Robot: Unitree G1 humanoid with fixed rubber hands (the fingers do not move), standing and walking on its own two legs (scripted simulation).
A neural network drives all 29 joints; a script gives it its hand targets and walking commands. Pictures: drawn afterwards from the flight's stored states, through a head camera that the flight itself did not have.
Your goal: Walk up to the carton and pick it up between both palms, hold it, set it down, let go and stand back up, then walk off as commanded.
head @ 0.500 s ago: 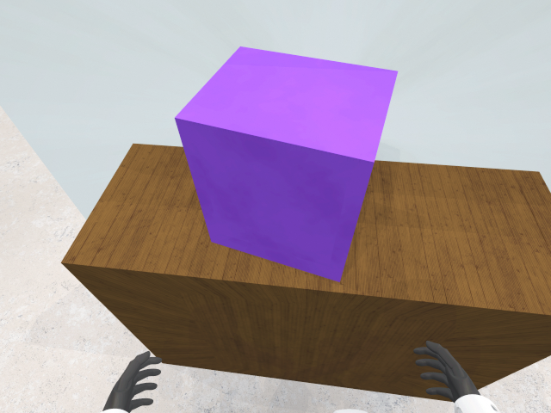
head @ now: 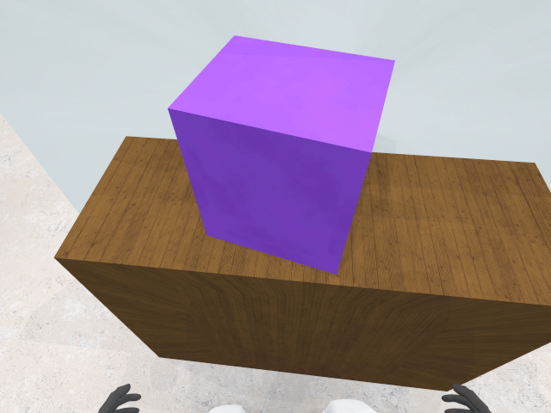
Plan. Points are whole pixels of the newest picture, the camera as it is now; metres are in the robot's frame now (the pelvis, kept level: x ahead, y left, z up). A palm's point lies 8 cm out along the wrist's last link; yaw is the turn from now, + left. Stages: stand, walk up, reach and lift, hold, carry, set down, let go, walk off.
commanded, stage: stand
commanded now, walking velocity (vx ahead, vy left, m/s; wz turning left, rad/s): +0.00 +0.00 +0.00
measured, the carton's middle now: (287, 160) +0.47 -0.01 +0.08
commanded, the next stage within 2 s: walk up in 0.94 s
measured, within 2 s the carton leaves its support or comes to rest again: neither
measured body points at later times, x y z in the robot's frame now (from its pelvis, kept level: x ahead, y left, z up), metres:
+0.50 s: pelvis -0.01 +0.00 +0.03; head +0.00 +0.01 +0.48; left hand +0.09 +0.29 -0.11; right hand +0.08 -0.28 -0.11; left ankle +0.01 +0.12 -0.71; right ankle +0.01 -0.12 -0.71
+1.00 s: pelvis +0.00 +0.00 +0.04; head +0.00 +0.00 +0.49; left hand +0.08 +0.29 -0.10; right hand +0.08 -0.29 -0.10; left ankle +0.01 +0.12 -0.71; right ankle +0.01 -0.12 -0.71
